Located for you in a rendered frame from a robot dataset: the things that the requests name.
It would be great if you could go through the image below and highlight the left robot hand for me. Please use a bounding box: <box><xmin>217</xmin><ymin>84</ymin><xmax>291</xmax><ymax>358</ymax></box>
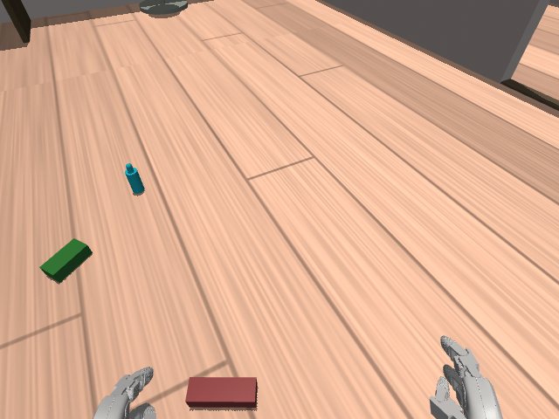
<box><xmin>93</xmin><ymin>367</ymin><xmax>156</xmax><ymax>419</ymax></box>

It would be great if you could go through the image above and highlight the right robot hand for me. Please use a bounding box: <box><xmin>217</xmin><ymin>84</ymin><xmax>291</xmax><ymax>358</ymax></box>
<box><xmin>430</xmin><ymin>336</ymin><xmax>503</xmax><ymax>419</ymax></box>

